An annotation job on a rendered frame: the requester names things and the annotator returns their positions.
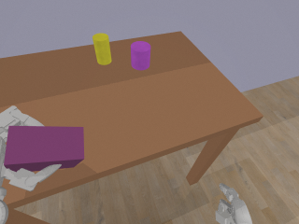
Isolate sponge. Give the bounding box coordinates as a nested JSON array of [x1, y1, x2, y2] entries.
[[4, 125, 84, 173]]

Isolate right robot hand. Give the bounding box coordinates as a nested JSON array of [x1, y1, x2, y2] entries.
[[215, 183, 252, 224]]

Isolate table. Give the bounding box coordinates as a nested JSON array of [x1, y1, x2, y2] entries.
[[0, 31, 263, 224]]

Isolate left robot hand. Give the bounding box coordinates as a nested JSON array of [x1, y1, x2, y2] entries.
[[0, 105, 62, 191]]

